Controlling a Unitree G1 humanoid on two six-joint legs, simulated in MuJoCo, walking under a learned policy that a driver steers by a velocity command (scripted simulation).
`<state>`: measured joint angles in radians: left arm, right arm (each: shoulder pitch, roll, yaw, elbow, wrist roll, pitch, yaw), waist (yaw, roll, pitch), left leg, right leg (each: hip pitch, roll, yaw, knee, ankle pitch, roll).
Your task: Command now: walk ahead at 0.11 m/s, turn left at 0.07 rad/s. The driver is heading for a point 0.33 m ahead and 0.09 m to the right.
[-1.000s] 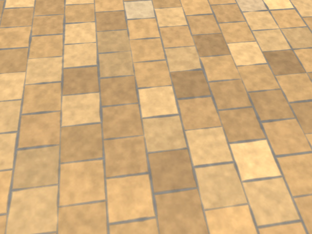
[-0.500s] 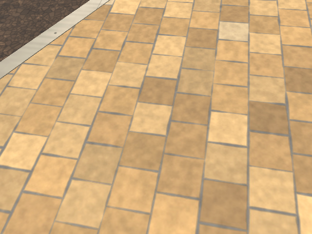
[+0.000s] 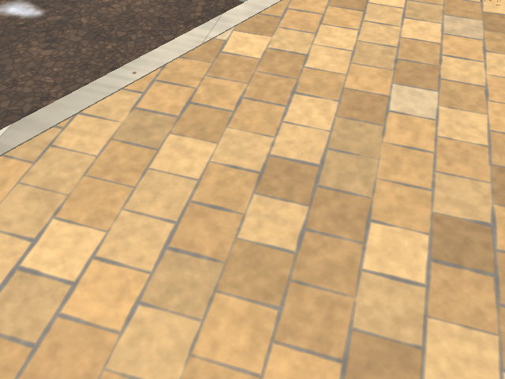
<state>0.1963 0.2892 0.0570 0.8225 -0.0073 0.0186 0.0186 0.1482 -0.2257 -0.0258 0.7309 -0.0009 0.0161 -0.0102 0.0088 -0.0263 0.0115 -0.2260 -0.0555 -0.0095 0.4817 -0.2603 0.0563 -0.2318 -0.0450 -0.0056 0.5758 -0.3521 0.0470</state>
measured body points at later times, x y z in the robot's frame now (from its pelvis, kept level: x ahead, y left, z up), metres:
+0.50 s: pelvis +0.01 -0.02 +0.00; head +0.02 -0.02 +0.45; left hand +0.11 +0.25 -0.13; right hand +0.12 -0.29 -0.13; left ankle +0.00 +0.10 -0.74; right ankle -0.02 -0.13 -0.74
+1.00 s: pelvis +0.01 -0.02 +0.00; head +0.01 -0.01 +0.45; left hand +0.04 +0.25 -0.15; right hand +0.06 -0.28 -0.15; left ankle -0.01 +0.09 -0.73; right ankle -0.02 -0.13 -0.74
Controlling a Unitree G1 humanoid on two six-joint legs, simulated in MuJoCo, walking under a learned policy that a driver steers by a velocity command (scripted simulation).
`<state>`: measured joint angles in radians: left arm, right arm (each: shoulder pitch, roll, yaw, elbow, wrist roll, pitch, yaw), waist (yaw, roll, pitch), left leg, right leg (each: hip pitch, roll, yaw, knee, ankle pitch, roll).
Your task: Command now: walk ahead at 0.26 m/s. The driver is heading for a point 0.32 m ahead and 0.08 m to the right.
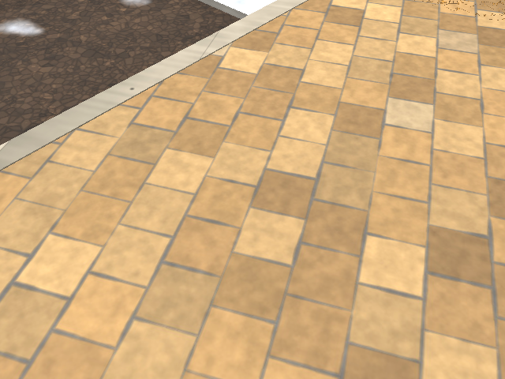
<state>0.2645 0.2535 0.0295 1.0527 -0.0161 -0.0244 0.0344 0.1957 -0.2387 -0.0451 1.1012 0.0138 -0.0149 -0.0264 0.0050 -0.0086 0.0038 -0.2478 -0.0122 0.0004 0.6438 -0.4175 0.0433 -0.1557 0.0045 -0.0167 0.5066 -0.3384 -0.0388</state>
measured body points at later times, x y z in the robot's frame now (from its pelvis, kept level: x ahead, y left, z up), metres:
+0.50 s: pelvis +0.18 +0.03 -0.01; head +0.21 +0.03 +0.44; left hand +0.41 +0.23 -0.12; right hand +0.07 -0.21 -0.15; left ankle +0.02 +0.13 -0.74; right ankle +0.35 -0.11 -0.71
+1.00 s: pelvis +0.31 +0.01 +0.00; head +0.31 +0.02 +0.45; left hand +0.44 +0.24 -0.14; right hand +0.33 -0.26 -0.14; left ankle +0.34 +0.14 -0.74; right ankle +0.35 -0.09 -0.74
